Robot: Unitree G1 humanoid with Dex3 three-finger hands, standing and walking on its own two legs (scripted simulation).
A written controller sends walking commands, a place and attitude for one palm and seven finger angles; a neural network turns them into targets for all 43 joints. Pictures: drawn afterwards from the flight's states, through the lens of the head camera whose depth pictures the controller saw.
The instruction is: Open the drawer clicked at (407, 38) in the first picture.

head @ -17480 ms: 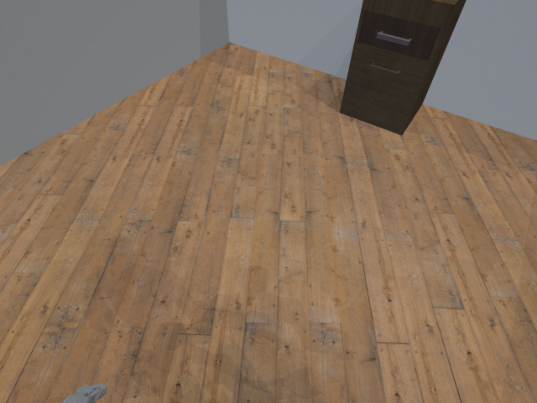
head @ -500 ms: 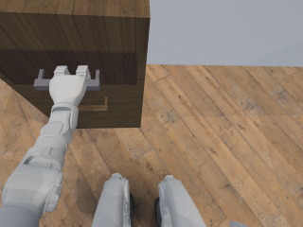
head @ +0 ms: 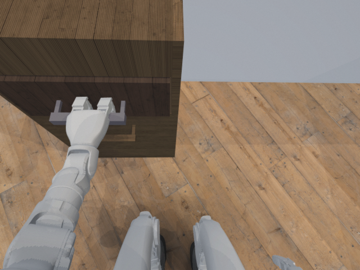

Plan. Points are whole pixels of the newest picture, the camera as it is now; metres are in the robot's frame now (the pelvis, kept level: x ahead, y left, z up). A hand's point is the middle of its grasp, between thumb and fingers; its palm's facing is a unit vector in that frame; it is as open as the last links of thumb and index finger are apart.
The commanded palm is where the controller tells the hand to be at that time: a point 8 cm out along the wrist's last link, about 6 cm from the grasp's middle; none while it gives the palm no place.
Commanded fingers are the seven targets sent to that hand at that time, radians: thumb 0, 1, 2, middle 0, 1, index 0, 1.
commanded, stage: pull the drawer open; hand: left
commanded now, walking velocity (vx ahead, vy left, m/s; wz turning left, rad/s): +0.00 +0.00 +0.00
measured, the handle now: (90, 111) +0.47 +0.23 -0.06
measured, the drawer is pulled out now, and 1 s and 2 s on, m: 0.01 0.09 0.16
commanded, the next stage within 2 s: none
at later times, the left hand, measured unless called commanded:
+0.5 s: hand (95, 146) +0.39 +0.21 -0.08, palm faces -0.04 -0.08 -1.00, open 5.5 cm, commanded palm +0.36 +0.20 -0.03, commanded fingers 0.00 0.90 0.90 -0.40 -1.35 -0.40 -1.35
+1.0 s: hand (93, 162) +0.35 +0.21 -0.08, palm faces -0.05 -0.07 -1.00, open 5.5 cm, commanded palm +0.32 +0.20 -0.03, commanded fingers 0.00 0.90 0.90 -0.40 -1.35 -0.40 -1.35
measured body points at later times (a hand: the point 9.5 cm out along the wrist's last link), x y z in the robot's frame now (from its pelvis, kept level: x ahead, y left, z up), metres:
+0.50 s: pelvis +0.01 +0.00 +0.01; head +0.17 +0.02 +0.43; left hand +0.39 +0.21 -0.03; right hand +0.13 -0.26 -0.13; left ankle +0.03 +0.07 -0.58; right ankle +0.01 -0.11 -0.58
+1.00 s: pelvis +0.00 +0.00 +0.01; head +0.14 +0.01 +0.43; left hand +0.35 +0.21 -0.03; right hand +0.13 -0.25 -0.13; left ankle +0.03 +0.07 -0.58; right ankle +0.01 -0.11 -0.58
